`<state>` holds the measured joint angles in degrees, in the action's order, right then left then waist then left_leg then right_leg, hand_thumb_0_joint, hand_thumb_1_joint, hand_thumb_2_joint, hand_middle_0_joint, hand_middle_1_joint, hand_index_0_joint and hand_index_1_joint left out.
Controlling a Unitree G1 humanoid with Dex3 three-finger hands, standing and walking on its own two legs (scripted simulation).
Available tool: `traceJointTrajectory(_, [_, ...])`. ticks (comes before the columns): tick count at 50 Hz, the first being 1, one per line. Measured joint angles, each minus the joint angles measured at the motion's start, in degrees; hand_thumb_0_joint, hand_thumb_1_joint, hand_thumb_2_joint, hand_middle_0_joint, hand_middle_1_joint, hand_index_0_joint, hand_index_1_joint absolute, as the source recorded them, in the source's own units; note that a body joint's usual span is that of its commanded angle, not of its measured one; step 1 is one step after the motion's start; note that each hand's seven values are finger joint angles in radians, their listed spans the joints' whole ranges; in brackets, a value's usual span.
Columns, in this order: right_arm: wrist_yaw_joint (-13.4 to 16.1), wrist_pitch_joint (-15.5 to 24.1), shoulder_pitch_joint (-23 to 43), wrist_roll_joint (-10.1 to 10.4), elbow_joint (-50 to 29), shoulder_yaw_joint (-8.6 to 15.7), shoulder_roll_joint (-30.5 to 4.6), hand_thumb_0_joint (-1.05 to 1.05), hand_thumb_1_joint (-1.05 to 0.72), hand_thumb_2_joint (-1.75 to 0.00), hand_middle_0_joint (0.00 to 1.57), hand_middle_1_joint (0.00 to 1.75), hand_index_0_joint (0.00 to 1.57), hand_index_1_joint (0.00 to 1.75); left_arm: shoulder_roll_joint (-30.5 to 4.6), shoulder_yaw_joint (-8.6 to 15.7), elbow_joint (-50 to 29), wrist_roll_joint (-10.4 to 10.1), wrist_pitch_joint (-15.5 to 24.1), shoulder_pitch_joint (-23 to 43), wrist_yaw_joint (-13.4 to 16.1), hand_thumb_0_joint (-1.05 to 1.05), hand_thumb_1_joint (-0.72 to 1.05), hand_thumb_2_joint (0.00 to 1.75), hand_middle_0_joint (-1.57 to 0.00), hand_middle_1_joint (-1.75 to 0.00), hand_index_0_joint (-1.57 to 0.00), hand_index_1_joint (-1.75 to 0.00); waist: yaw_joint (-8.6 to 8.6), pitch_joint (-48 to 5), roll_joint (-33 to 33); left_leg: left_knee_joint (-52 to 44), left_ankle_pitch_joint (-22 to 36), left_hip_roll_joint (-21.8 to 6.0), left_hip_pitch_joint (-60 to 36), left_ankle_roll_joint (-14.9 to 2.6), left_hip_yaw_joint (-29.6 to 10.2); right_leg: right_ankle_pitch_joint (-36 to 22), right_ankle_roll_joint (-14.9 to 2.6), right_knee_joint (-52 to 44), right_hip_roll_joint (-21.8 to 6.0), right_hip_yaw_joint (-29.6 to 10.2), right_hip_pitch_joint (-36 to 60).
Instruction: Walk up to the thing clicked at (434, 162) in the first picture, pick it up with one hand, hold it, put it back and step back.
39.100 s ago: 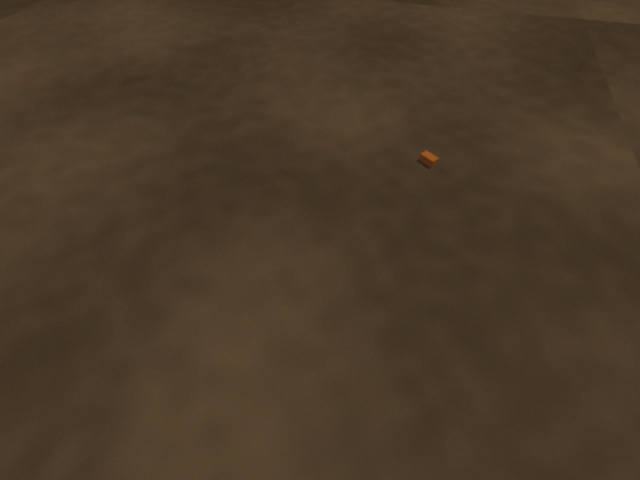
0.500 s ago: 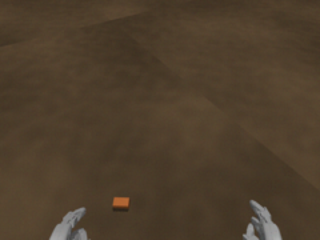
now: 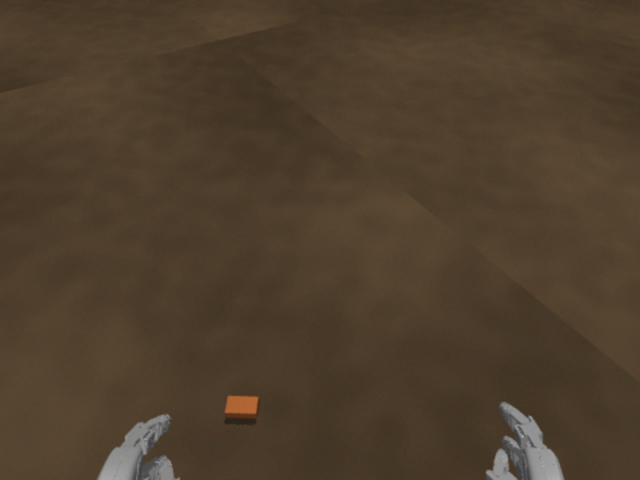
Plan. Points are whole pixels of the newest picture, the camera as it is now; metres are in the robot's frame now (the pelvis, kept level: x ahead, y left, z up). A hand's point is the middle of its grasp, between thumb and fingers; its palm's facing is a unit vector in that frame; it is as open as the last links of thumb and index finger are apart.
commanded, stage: home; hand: left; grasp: from above
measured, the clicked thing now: (242, 407) +0.47 +0.23 -0.70
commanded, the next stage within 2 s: stand in 0.22 s
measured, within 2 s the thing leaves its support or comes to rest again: neither
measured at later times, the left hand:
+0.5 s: hand out of the picture +0.14 +0.22 -0.09, palm faces +0.03 -0.95 -0.32, open 7.4 cm
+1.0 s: hand out of the picture +0.02 +0.24 -0.10, palm faces +0.06 -0.94 -0.33, open 7.4 cm
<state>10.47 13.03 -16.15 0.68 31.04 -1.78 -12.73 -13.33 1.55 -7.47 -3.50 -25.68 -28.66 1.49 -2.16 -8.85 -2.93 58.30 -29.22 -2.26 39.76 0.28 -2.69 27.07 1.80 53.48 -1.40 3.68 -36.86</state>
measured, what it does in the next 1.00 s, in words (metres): rises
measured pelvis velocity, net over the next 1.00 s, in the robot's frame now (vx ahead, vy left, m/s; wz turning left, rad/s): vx -0.01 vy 0.00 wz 0.02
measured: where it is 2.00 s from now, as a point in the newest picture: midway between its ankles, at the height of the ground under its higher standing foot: outside the picture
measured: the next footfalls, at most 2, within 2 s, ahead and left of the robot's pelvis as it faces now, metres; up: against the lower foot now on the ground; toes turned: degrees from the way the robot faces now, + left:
none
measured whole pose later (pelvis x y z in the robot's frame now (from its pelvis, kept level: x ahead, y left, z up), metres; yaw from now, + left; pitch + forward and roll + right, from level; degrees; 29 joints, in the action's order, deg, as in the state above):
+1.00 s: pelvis -0.01 +0.00 +0.06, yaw +1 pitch -4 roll +0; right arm 1.5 0.1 -9.0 -1.6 62.0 2.0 -15.7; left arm -15.9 1.8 61.9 1.7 -1.0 -11.3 2.0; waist 1.4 3.4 -0.8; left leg 25.4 -13.3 1.1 8.5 -0.6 -1.1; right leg 13.4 2.7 24.6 -4.3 3.1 -7.4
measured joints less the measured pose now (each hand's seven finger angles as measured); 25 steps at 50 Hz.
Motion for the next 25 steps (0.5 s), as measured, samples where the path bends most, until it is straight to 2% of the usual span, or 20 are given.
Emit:
traceJointTrajectory(16, [-0.12,-0.17,0.09,0.07,-0.45,-0.07,0.10,0.02,-0.90,-0.89,0.21,0.30,0.21,0.30,-0.13,-0.07,-0.20,0.08,-0.22,-0.06,0.04,0.01,0.90,0.90,-0.20,-0.30,-0.20,-0.30,0.01,0.00,0.00,0.11,0.18,0.04,0.21,-0.11,-0.02,-0.29,0.09,-0.09,0.00,-0.02,-0.12])
traceJointTrajectory(18, [-1.69,-1.72,2.04,-3.26,2.86,0.80,-0.23,0.01,-0.91,-0.89,0.21,0.30,0.21,0.30,-0.80,-1.22,8.06,2.78,6.81,4.67,0.39,0.01,0.90,0.90,-0.21,-0.30,-0.20,-0.30,1.04,3.76,1.00,-1.32,0.90,0.71,-3.20,-0.41,0.50,-0.45,0.10,-0.56,-0.69,-0.45,2.85])
traceJointTrajectory(20, [-4.49,-5.36,4.41,-5.34,7.57,0.66,-1.58,0.01,-0.90,-0.89,0.21,0.30,0.21,0.30,-1.35,-1.52,19.20,4.71,12.98,10.41,0.53,0.01,0.90,0.90,-0.21,-0.30,-0.20,-0.30,2.42,6.45,2.05,-3.79,2.21,1.43,-6.45,-0.68,1.13,-1.14,0.02,-1.90,-1.40,-0.97,5.52])
traceJointTrajectory(22, [-6.86,-7.64,6.00,-5.29,11.32,0.96,-2.60,0.01,-0.90,-0.89,0.21,0.30,0.21,0.30,-2.01,-1.23,27.81,5.69,16.57,14.12,0.43,0.01,0.90,0.90,-0.21,-0.30,-0.20,-0.30,3.29,8.42,2.80,-6.33,3.48,2.02,-9.29,-0.84,1.69,-1.94,0.17,-3.42,-1.99,-1.45,7.82])
traceJointTrajectory(25, [-8.79,-9.33,6.64,-4.34,14.79,2.35,-3.39,0.01,-0.90,-0.89,0.21,0.30,0.21,0.31,-2.70,-0.15,36.94,5.90,19.38,16.35,0.40,0.01,0.90,0.90,-0.21,-0.30,-0.20,-0.30,3.82,9.88,3.13,-9.71,5.02,2.45,-12.59,-0.96,2.09,-3.16,0.41,-6.12,-2.40,-1.75,10.75])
